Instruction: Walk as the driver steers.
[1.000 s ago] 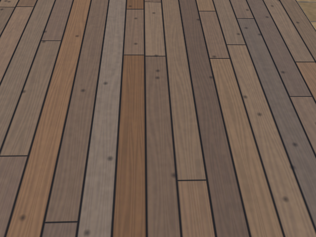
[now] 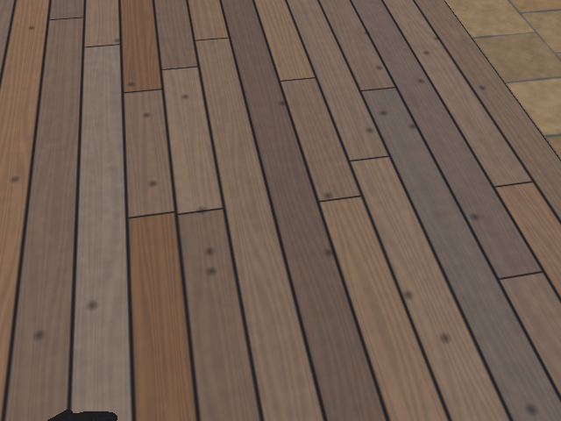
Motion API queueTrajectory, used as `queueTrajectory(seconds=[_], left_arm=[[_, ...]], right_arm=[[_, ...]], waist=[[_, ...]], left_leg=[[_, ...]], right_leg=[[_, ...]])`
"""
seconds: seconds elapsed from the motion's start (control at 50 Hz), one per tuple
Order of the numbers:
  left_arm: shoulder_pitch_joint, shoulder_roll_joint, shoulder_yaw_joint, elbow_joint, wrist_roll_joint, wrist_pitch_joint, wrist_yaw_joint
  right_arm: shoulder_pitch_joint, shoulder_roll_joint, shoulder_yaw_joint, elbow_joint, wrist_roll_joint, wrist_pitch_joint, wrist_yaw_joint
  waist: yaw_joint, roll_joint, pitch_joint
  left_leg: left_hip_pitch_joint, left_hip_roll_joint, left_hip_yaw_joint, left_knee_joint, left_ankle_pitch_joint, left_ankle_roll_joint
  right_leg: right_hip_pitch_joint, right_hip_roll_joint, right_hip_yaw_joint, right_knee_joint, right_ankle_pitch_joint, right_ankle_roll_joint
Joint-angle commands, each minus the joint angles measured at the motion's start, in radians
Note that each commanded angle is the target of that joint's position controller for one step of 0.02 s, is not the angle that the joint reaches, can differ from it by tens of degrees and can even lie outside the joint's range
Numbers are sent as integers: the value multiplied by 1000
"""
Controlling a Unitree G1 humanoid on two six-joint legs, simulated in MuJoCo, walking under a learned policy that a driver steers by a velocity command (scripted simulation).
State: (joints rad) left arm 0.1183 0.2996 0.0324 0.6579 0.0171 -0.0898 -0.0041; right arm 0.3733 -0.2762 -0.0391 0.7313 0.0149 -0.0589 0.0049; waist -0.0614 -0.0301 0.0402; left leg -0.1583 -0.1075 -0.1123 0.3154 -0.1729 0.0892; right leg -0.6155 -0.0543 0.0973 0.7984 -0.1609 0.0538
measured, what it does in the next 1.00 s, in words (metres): walks ahead, turning left: right foot, then left foot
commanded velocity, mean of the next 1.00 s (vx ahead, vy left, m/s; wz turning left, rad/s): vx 0.50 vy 0.00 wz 0.41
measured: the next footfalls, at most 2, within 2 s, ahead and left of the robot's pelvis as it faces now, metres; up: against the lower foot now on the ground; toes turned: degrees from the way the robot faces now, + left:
right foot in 0.22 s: +0.30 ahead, -0.13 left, +0.00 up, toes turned +13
left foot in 0.72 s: +0.49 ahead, +0.21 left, +0.00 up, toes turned +29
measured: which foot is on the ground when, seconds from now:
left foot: down 0.00-0.22, up 0.24-0.70, down 0.72-1.00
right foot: up 0.00-0.20, down 0.22-0.74, up 0.76-1.00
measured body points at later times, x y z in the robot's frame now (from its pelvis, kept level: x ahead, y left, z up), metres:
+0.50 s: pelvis +0.27 -0.03 +0.00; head +0.30 -0.02 +0.44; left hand +0.23 +0.26 -0.12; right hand +0.51 -0.24 -0.10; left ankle +0.32 +0.15 -0.68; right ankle +0.26 -0.14 -0.75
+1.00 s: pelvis +0.51 +0.13 +0.00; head +0.52 +0.14 +0.45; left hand +0.50 +0.43 -0.12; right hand +0.70 -0.08 -0.11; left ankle +0.46 +0.19 -0.75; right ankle +0.68 +0.00 -0.67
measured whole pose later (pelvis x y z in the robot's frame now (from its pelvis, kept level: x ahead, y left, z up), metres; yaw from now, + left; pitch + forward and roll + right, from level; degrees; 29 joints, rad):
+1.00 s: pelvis +0.51 +0.13 +0.00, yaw +25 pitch +0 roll +1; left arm 0.20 0.31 0.05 0.80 -0.03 -0.05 -0.01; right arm 0.29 -0.26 -0.05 0.72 -0.02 -0.08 0.02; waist -0.02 -0.04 0.04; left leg -0.11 -0.07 0.09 0.28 -0.19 0.08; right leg -0.69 -0.12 0.08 1.00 -0.12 0.03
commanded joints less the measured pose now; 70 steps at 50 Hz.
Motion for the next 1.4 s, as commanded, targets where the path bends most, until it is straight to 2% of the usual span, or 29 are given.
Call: queueTrajectory(seconds=[0.02, 0.14, 0.2, 0.22, 0.24, 0.26, 0.28, 0.32, 0.36, 0.62, 0.7, 0.72, 0.74, 0.76, 0.78, 0.8, 0.82, 0.86, 0.96, 1.06, 1.16, 1.22, 1.26, 1.28, 1.3, 1.32, 1.34, 1.38, 1.4], left_arm=[[-95, 49, 11, -74, -6, -17, -3], [-176, 88, 31, -92, -23, -38, -18], [23, 146, 66, -49, -16, -49, -5], [183, 200, 82, -37, -5, -46, 5], [243, 260, 96, 0, -2, -29, 0], [219, 166, 80, -9, -24, -24, -5], [179, 107, 65, -16, -25, -20, -1], [111, 74, 51, -5, -12, -14, -2], [96, 63, 48, 11, -5, -19, -1], [182, 184, 77, 124, -38, 3, 5], [177, 235, 91, 125, -50, 32, 19], [197, 206, 76, 128, -48, 31, 22], [253, 98, 37, 102, -6, 20, 13], [302, 69, 13, 91, -12, -6, -3], [200, 179, 45, 88, -55, -19, -14], [125, 169, 40, 61, -77, -25, -18], [108, 144, 36, 68, -64, -23, -10], [160, 136, 41, 97, -47, 2, -8], [132, 79, 36, 102, -44, 42, 4], [15, 40, 24, 70, -38, 26, -20], [-97, 32, 16, -1, -36, 23, -53], [-58, 64, 32, -27, -36, 30, -66], [158, 139, 75, 12, -38, 37, -57], [318, 215, 107, 42, -41, 45, -38], [316, 311, 123, 38, -50, 41, -30], [343, 227, 99, 15, -43, 31, -31], [305, 181, 86, 17, -34, 23, -28], [177, 132, 71, -5, -38, 21, -24], [143, 112, 62, -23, -24, 21, -19]], right_arm=[[-5, -188, -55, -55, 8, -4, -21], [37, -182, -60, -29, 16, 22, -32], [-8, -140, -50, -48, 9, 27, -27], [-4, -84, -29, -71, -11, 24, -24], [144, -26, -9, -95, 16, 15, -23], [136, -133, -28, -67, 30, 15, -27], [25, -183, -44, -75, 23, 19, -26], [-64, -163, -49, -97, 2, 23, -23], [-63, -121, -45, -108, 12, 30, -11], [-360, -64, -18, -227, 12, 17, 50], [-198, -150, -65, -215, 2, 32, 52], [-37, -192, -93, -174, 5, 37, 36], [63, -272, -108, -150, 4, 44, 13], [49, -286, -97, -174, 6, 30, 17], [37, -203, -74, -168, -6, 20, 24], [-6, -184, -65, -157, -11, 11, 25], [-67, -159, -56, -145, -12, 3, 25], [-137, -113, -41, -141, -24, -14, 25], [-135, -118, -50, -78, -37, -51, 15], [-118, -136, -53, -39, -30, -48, -1], [-47, -162, -67, 19, -10, -16, -11], [-71, -199, -78, 19, -3, 10, -27], [-97, -208, -77, 10, 0, 26, -40], [-84, -182, -63, -4, -11, 18, -46], [34, -31, -15, -50, -43, -10, -23], [-61, -104, -21, -52, -11, -51, -5], [-162, -154, -34, -86, 27, -74, 6], [-203, -148, -33, -91, -9, -88, -3], [-185, -154, -40, -90, -20, -79, -4]], waist=[[1, 116, -31], [-3, 141, -27], [108, 142, -137], [168, 31, -287], [98, -282, -377], [115, -187, -291], [140, -90, -160], [110, -32, -40], [81, -78, -22], [145, -18, 38], [14, -55, -90], [-69, -16, -173], [-59, 191, -278], [-15, 288, -460], [-71, 137, -391], [-54, 122, -240], [-8, 55, -155], [55, 99, -98], [64, 78, -17], [18, 74, 25], [-22, 61, 63], [28, 109, -2], [156, 111, -135], [227, 25, -234], [108, -239, -327], [185, -126, -436], [200, -79, -291], [117, 42, -127], [83, 17, -108]], left_leg=[[-42, 202, -185, -86, 205, 127], [44, 241, -314, 12, 134, 92], [-2, 179, -287, 229, 238, 38], [-135, 114, -202, 503, 62, 2], [-480, -9, -80, 786, -428, -56], [-599, 85, -85, 913, -403, -71], [-619, 117, -68, 940, -305, -79], [-578, 172, -33, 889, -190, -94], [-521, 205, -10, 849, -145, -95], [-499, 187, 123, 338, 153, -57], [-203, 63, 217, 274, 2, 33], [80, 52, 177, 218, 66, 74], [439, 292, -183, 214, 76, 167], [593, 503, -690, 49, -65, 328], [525, 483, -579, 14, -95, 270], [373, 443, -406, 5, -31, 227], [226, 394, -285, -12, 51, 187], [55, 341, -149, -77, 163, 162], [-8, 321, 47, -178, 255, 144], [46, 303, 186, -209, 247, 90], [249, 373, 225, -141, 364, 78], [311, 382, 264, 21, 776, 43], [230, 339, 306, 337, 936, -3], [8, 295, 307, 625, 671, -45], [-462, 74, 230, 987, -327, -118], [-586, 54, 8, 1100, -421, -102], [-660, 109, -6, 1077, -329, -78], [-587, 182, 15, 894, -205, -76], [-514, 199, 10, 856, -176, -85]], right_leg=[[65, 50, -31, -171, 175, 20], [168, 83, 4, -328, 152, -20], [488, 27, 8, -390, 116, -100], [751, -146, 176, -363, 50, -166], [1012, -358, 618, -434, -125, -332], [946, -365, 681, -481, -324, -320], [823, -311, 515, -499, -293, -274], [628, -229, 302, -543, -65, -242], [539, -185, 174, -592, 28, -229], [654, -203, -187, -608, 344, -198], [686, -196, -271, -266, 863, -147], [536, -168, -283, -55, 780, -120], [181, -83, -290, 284, 133, -79], [-47, 69, -115, 548, -433, -53], [-127, 9, -14, 593, -374, -63], [-147, -29, -34, 549, -306, -76], [-112, -74, -40, 465, -233, -74], [5, -111, -27, 390, -142, -59], [-50, -88, 13, 243, 46, -15], [-34, -52, -41, -50, 296, -27], [-120, -32, -91, -177, 190, -79], [-11, 38, -172, -186, 28, -132], [305, 120, -204, -230, 23, -192], [613, 37, -34, -262, 56, -250], [973, -227, 531, -324, -88, -453], [1053, -273, 740, -462, -185, -482], [963, -247, 587, -490, -130, -426], [680, -168, 383, -503, 79, -370], [587, -144, 333, -524, 176, -368]])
